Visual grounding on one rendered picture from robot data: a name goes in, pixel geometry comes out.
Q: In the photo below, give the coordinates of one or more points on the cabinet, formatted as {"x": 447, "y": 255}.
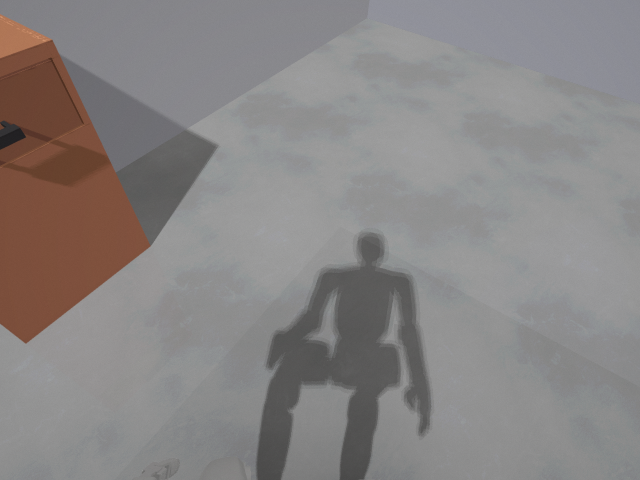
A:
{"x": 66, "y": 224}

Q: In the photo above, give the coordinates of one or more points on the drawer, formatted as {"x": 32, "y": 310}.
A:
{"x": 34, "y": 99}

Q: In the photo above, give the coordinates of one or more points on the robot left hand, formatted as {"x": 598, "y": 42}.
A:
{"x": 160, "y": 471}

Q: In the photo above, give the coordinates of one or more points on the handle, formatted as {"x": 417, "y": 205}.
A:
{"x": 10, "y": 134}

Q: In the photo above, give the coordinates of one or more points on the robot left thigh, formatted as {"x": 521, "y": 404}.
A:
{"x": 226, "y": 468}

